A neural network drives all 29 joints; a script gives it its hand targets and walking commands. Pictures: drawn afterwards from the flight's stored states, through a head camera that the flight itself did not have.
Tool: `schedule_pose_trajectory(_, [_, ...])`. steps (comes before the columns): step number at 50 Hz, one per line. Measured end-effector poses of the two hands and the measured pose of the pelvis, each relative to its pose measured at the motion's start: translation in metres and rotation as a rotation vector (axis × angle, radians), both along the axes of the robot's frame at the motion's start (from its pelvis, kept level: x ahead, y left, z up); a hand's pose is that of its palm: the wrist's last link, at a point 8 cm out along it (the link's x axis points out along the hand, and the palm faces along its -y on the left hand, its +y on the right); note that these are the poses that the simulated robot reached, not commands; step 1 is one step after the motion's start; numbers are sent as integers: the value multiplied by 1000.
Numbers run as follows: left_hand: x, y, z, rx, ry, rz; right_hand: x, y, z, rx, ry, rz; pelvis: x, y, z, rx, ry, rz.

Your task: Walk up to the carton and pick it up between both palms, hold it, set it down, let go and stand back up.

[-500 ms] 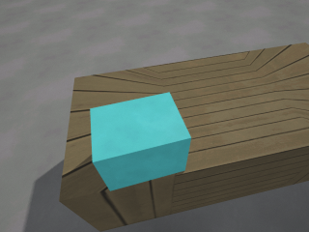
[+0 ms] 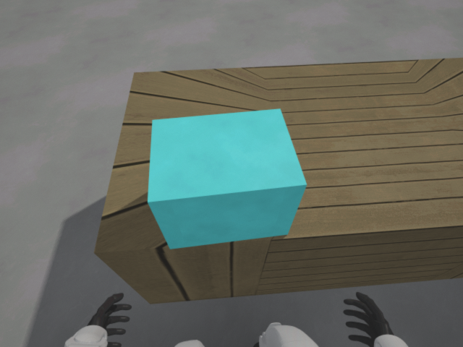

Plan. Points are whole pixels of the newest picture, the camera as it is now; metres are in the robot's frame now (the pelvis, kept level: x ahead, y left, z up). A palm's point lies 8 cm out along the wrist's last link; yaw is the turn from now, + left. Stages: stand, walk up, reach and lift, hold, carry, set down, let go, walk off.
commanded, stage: reach and lift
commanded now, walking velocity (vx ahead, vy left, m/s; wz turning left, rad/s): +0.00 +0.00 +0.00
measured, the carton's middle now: (223, 180) +0.47 +0.02 -0.07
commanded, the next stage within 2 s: none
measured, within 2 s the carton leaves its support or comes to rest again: neither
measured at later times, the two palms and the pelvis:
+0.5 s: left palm (90, 325) +0.18 +0.25 -0.06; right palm (379, 340) +0.13 -0.22 -0.07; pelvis +0.01 +0.01 +0.02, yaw -1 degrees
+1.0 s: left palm (95, 306) +0.21 +0.24 -0.04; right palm (374, 308) +0.18 -0.22 -0.05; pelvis +0.03 +0.00 +0.03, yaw +1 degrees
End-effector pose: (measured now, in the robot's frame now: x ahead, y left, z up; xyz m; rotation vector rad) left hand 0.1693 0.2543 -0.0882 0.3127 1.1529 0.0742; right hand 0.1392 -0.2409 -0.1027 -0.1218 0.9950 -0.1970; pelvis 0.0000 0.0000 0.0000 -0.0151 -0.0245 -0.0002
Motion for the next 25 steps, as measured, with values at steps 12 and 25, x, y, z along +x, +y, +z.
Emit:
schedule_pose_trajectory(12, [22,8,9,1,-189,16,-15,29,-4,32,-100,-2,-3,5,-2,7,45,-12])
schedule_pose_trajectory(25, [13,0,31,-54,-268,31,-5,16,30,19,-207,29,5,14,20,8,-52,-13])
